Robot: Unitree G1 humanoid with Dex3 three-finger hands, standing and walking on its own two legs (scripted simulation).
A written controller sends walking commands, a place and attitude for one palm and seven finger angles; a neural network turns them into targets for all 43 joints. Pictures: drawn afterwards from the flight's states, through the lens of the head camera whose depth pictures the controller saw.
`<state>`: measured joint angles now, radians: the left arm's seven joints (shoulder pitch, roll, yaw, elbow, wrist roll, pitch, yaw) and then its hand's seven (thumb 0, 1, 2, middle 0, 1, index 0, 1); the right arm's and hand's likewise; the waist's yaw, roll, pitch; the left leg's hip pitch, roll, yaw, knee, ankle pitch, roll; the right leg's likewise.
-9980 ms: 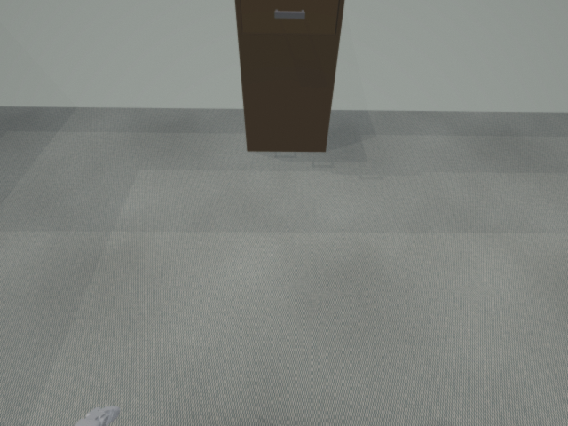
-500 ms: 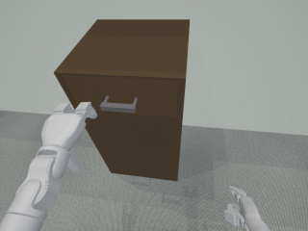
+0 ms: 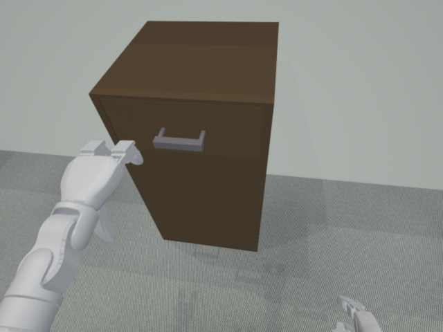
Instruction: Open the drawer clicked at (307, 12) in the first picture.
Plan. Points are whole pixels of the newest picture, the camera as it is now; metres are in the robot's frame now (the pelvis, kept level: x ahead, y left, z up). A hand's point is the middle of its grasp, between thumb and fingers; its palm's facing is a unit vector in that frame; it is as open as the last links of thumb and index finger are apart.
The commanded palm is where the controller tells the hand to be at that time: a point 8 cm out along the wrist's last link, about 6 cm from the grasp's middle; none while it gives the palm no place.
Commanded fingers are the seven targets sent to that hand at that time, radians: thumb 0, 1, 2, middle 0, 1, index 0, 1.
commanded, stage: move the hooked fingers above the handle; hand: left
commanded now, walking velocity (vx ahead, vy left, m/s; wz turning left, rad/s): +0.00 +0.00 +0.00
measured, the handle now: (180, 138) +0.56 +0.19 -0.01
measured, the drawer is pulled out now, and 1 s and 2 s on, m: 0.00 0.00 0.00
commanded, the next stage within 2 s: none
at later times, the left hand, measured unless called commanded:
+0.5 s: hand (137, 174) +0.36 +0.22 +0.08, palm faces +0.01 -0.04 -1.00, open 13.9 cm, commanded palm +0.34 +0.22 +0.14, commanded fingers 0.00 -0.50 0.30 -0.30 -1.20 -0.30 -1.20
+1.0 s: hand (152, 157) +0.42 +0.21 +0.06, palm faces -0.02 -0.02 -1.00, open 13.9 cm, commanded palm +0.41 +0.21 +0.12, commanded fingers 0.00 -0.50 0.30 -0.30 -1.20 -0.30 -1.20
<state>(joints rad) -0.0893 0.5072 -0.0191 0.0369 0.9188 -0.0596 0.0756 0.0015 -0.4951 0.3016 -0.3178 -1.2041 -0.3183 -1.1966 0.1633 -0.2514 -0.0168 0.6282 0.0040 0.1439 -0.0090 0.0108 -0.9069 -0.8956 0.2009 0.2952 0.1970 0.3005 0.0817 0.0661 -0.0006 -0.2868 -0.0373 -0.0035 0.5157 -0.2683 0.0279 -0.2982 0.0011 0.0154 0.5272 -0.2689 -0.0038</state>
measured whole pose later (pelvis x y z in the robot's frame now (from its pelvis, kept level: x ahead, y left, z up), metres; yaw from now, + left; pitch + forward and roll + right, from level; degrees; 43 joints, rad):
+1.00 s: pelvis +0.02 -0.01 -0.01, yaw +0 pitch +9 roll +0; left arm -0.51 0.48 -0.08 0.59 1.01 -0.07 0.13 0.00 -0.49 0.30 -0.32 -1.20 -0.32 -1.20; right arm 0.23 -0.26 -0.05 0.65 0.02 0.13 -0.03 0.01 -0.91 -0.90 0.20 0.30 0.20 0.30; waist 0.01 0.05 -0.07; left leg -0.44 -0.02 -0.01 0.61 -0.33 0.01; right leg -0.46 0.02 0.01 0.62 -0.33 -0.02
